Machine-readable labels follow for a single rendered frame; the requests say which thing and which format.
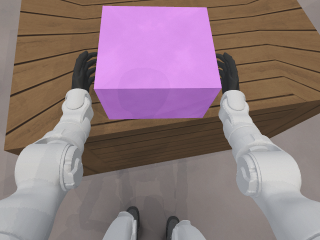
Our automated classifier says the left robot upper arm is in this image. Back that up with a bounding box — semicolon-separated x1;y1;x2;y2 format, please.
0;143;84;240

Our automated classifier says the left robot thigh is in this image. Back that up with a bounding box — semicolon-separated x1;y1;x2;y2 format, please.
102;216;137;240

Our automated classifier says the pedestal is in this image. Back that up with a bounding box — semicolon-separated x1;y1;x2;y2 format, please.
4;0;320;177

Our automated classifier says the right robot forearm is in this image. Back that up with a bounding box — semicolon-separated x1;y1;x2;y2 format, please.
218;90;302;189

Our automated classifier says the right robot upper arm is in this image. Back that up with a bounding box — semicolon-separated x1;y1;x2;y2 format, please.
236;151;320;240

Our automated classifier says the carton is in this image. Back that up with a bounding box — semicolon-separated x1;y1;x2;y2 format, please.
94;6;222;120

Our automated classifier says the right robot hand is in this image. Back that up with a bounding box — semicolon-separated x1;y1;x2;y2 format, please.
215;52;240;95

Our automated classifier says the left robot forearm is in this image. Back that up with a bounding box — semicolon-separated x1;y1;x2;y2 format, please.
14;88;94;187

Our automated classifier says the left robot hand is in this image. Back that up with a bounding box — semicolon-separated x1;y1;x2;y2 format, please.
71;50;98;93

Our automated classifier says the right robot foot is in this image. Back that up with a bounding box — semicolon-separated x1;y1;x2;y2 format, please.
166;216;180;240

